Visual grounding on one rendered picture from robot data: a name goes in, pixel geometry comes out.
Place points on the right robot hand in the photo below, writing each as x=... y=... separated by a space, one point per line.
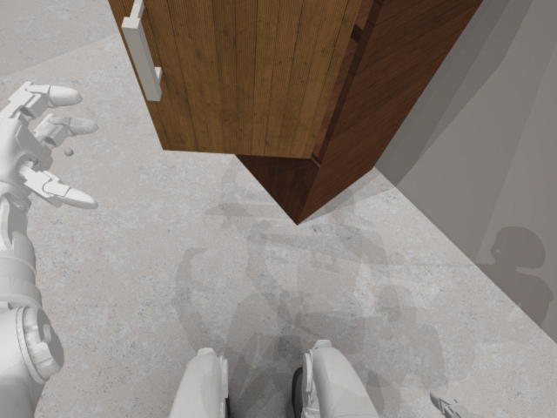
x=449 y=408

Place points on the cupboard door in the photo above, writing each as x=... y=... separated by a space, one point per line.
x=247 y=77

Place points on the handle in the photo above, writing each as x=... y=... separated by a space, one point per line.
x=149 y=75

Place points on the robot right shin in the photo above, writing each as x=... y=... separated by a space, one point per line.
x=311 y=403

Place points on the left robot hand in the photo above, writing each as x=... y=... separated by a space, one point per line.
x=18 y=145

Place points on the left robot thigh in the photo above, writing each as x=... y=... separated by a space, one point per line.
x=203 y=387

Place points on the robot left upper arm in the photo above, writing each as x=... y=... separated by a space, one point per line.
x=30 y=353

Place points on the left robot forearm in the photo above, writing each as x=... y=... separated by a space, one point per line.
x=17 y=254

